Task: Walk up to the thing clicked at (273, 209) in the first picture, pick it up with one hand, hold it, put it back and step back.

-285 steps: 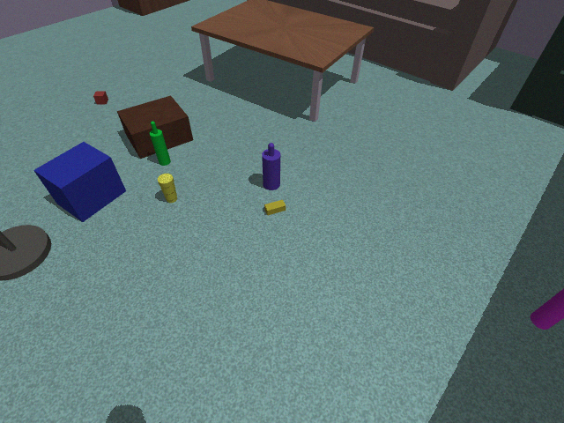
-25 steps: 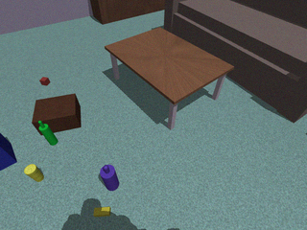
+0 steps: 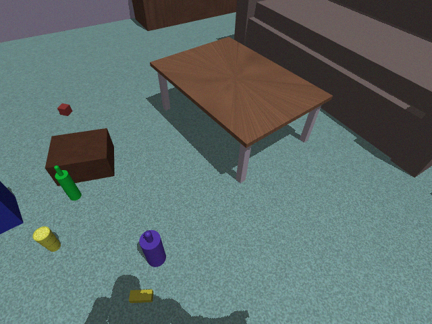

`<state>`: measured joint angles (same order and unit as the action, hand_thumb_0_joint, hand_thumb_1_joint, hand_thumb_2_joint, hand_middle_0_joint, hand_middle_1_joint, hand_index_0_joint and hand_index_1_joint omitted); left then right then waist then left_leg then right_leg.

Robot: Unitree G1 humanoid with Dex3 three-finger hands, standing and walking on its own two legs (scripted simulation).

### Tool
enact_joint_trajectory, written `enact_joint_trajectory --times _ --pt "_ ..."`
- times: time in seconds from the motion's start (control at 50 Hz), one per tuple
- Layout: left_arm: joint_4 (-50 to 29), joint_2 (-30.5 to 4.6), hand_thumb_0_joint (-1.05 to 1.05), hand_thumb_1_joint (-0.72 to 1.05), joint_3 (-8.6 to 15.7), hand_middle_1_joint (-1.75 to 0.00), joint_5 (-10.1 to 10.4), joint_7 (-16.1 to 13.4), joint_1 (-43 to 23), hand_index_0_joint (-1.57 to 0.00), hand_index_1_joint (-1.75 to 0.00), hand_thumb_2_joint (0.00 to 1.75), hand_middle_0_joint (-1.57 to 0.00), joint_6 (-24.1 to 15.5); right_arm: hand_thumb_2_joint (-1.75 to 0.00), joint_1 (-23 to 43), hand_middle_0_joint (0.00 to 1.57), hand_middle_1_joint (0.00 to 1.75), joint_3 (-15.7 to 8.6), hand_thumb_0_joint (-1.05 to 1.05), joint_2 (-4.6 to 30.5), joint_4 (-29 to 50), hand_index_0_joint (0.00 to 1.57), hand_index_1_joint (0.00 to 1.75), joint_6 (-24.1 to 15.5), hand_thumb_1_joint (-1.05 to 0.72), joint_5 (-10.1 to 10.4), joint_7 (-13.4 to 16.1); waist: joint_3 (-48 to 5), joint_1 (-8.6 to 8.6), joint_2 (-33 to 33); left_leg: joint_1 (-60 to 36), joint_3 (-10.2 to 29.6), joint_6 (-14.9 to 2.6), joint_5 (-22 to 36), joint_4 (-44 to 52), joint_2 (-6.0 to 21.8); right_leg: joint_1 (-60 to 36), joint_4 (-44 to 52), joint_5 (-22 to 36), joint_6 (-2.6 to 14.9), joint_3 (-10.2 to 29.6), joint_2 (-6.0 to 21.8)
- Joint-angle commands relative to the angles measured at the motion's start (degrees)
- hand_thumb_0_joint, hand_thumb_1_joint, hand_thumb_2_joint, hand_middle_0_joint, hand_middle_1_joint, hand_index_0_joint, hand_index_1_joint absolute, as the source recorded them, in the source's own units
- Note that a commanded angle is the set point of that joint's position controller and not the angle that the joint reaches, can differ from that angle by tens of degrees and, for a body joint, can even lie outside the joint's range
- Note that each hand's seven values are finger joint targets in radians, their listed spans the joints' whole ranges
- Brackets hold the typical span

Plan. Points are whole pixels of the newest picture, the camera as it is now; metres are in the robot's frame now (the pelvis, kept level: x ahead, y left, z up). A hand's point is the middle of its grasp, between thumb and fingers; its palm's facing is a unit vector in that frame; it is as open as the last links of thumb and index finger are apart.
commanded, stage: stand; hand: left
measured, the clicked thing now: (141, 296) +0.38 +0.32 -0.77
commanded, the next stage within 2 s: none
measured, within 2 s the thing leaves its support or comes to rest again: neither
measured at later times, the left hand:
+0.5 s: hand out of the picture +0.07 +0.25 -0.16, palm faces -0.02 -0.94 -0.34, open 7.4 cm
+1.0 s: hand out of the picture +0.07 +0.25 -0.16, palm faces -0.01 -0.94 -0.34, open 7.4 cm
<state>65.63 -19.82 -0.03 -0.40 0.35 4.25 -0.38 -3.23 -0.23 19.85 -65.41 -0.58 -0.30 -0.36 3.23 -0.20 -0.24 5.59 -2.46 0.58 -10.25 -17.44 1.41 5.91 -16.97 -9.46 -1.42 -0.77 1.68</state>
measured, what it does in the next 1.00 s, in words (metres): stands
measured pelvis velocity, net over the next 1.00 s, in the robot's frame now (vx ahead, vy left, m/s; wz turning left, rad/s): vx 0.00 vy -0.01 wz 0.01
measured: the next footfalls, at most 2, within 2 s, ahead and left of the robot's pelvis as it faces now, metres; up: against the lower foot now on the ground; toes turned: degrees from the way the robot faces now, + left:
none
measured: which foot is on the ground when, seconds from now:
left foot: down 0.00-1.00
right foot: down 0.00-1.00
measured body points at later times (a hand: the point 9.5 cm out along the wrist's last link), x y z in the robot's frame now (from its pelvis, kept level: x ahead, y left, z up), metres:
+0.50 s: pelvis +0.00 -0.01 +0.00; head +0.01 +0.00 +0.45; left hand +0.07 +0.30 -0.13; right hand +0.08 -0.31 -0.13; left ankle -0.01 +0.12 -0.75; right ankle +0.00 -0.13 -0.75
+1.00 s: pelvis +0.00 -0.01 +0.00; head +0.01 -0.01 +0.45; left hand +0.07 +0.30 -0.13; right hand +0.07 -0.31 -0.13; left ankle -0.01 +0.12 -0.75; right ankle +0.00 -0.13 -0.75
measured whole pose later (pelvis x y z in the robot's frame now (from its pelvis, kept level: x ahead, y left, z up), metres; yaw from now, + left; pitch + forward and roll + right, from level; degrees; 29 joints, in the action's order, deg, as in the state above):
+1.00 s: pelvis +0.00 -0.01 +0.00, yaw +1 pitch -2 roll +0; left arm 65.3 -20.1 -0.1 -0.4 0.5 5.8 -0.3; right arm -6.3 0.3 20.0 -65.4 -0.5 -0.5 -0.4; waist 2.7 0.0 0.1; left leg 5.8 -1.6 1.0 -9.9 -17.4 1.7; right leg 6.0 -17.1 -9.6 -0.9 -1.6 1.4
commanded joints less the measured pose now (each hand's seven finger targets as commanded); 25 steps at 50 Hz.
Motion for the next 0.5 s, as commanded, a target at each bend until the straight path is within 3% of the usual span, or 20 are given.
enact_joint_trajectory --times 0.0,0.12,0.2,0.48 --pt "-3.3 -12.77 0.0 0.9 2.49 -0.3 -0.01 -0.87 -2.5 -0.2 -0.3 0.9 -0.2 -1.47 -0.9 2.48 0.2 0.3 -2.3 0.0 11.99 3.17 0.2 0.3 -1.22 -0.9 -0.15 0.59 -6.18 -0.33 -0.21 -2.11 5.3 -1.0 10.18 2.17 6.73 -1.17 2.14 10.29 1.95 4.68 6.7" --pt "-3.22 -12.64 0.0 0.9 2.43 -0.3 0.0 -0.88 -1.88 -0.2 -0.3 0.9 -0.2 -1.56 -0.9 2.03 0.2 0.3 -2.38 0.0 12.39 2.97 0.2 0.3 -1.22 -0.9 -0.05 0.6 -6.72 -0.19 0.06 -3.06 5.46 -1.18 11.87 1.49 7.06 -1.4 2.07 11.67 2.04 4.57 6.77" --pt "-3.08 -12.79 0.0 0.9 2.46 -0.3 0.01 -0.9 -1.86 -0.2 -0.3 0.9 -0.2 -1.43 -0.9 1.76 0.2 0.3 -2.21 0.0 12.2 3.05 0.2 0.3 -1.02 -0.9 -0.08 0.63 -5.28 -0.27 0.2 -1.23 5.57 -1.07 7.98 2.15 6.62 -1.29 2.8 8.78 1.94 4.68 6.66" --pt "-3.33 -12.91 0.0 0.9 2.52 -0.3 -0.1 -0.75 -1.07 -0.2 -0.3 0.9 -0.2 -1.36 -0.9 0.54 0.2 0.3 -2.0 0.0 12.15 3.1 0.2 0.3 -1.13 -0.9 -0.17 0.64 -5.64 0.04 0.08 -1.2 5.79 -1.12 8.16 2.5 6.87 -1.27 2.54 8.07 2.16 4.62 6.6"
